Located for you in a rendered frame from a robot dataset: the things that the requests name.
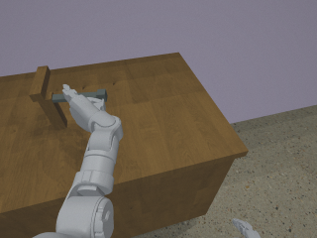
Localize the left robot forearm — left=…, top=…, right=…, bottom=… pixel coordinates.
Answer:
left=55, top=111, right=124, bottom=232

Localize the counter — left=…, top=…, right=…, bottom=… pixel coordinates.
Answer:
left=0, top=53, right=249, bottom=238

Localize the robot left upper arm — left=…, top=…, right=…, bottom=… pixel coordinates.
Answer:
left=33, top=196, right=114, bottom=238

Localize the left robot hand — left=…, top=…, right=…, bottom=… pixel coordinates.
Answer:
left=62, top=84, right=106, bottom=132

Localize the tap lever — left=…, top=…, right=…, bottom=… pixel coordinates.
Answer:
left=52, top=88, right=108, bottom=103

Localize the right robot hand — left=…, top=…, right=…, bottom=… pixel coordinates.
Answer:
left=232, top=218, right=262, bottom=238

